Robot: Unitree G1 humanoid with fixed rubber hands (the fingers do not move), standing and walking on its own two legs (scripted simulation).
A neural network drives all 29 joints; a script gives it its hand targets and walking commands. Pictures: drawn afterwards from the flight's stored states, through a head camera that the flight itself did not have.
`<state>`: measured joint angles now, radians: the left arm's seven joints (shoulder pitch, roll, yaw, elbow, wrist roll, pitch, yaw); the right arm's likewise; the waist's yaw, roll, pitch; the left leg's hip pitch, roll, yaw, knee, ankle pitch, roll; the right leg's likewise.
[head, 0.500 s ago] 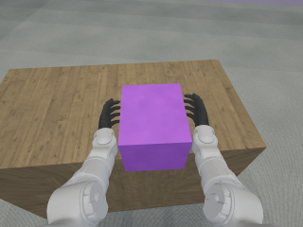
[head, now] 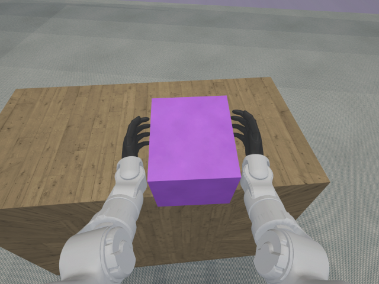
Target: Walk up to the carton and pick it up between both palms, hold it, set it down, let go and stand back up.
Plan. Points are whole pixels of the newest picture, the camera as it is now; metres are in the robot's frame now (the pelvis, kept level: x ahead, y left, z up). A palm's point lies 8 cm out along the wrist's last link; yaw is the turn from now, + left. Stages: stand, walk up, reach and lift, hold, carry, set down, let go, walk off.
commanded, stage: reach and lift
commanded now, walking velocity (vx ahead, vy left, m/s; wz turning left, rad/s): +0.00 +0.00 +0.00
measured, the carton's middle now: (191, 152) +0.42 -0.01 +0.04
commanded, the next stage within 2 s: none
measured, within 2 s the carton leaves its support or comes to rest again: neither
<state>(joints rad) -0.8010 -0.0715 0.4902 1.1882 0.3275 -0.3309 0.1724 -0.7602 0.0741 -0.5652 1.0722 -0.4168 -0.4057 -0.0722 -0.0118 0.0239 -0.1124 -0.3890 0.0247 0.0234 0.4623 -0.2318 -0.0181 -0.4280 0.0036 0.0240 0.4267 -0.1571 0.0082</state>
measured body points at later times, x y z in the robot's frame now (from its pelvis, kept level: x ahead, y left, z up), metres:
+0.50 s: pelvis -0.01 +0.00 +0.00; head +0.02 -0.01 +0.45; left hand +0.41 +0.12 +0.08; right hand +0.41 -0.15 +0.09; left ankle -0.01 +0.12 -0.74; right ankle +0.03 -0.13 -0.74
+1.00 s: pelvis -0.03 +0.00 +0.00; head -0.09 +0.00 +0.45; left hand +0.37 +0.14 +0.15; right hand +0.37 -0.13 +0.16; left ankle -0.01 +0.12 -0.74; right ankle +0.03 -0.13 -0.74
